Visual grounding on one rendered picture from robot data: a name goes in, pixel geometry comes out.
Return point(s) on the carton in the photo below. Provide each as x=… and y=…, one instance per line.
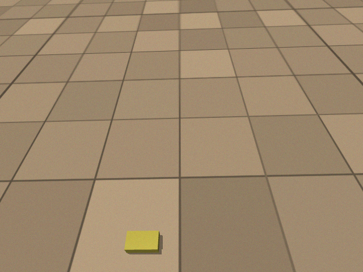
x=142, y=242

